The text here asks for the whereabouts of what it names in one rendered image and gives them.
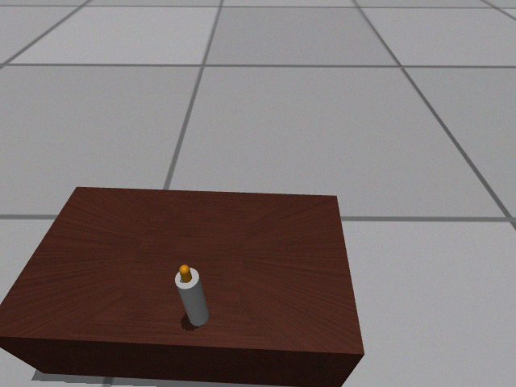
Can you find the bottle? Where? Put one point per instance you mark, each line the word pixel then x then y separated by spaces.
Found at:
pixel 190 289

